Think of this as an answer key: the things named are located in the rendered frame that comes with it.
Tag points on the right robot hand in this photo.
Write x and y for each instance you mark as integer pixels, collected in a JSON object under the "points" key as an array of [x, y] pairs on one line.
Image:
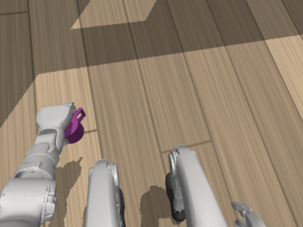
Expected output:
{"points": [[252, 219]]}

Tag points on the left robot hand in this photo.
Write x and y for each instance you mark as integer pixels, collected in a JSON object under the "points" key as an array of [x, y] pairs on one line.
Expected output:
{"points": [[57, 115]]}

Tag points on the right robot foot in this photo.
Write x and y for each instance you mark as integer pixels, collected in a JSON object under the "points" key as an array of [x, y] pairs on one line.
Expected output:
{"points": [[177, 216]]}

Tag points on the mug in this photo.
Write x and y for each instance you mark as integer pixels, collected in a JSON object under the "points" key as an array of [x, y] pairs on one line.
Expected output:
{"points": [[74, 131]]}

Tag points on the left robot arm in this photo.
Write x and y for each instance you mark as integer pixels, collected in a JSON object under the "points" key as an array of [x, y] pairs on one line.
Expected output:
{"points": [[29, 198]]}

